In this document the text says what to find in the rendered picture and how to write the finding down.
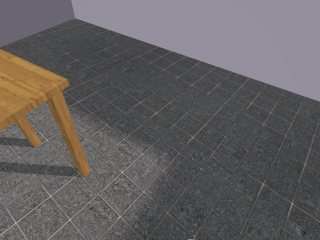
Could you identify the table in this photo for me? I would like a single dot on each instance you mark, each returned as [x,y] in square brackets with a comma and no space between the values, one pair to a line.
[23,87]

